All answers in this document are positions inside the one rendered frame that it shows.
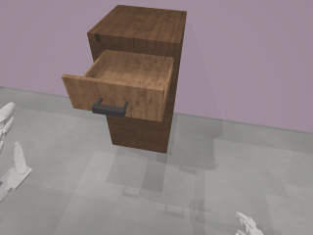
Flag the drawer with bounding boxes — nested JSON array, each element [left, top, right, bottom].
[[61, 49, 174, 122]]

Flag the robot left hand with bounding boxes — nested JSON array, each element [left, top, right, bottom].
[[0, 102, 32, 203]]

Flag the handle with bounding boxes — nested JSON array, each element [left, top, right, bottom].
[[91, 97, 128, 118]]

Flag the robot right hand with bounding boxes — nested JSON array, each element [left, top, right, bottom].
[[235, 211, 263, 235]]

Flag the cabinet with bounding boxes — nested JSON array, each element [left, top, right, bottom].
[[87, 5, 187, 154]]

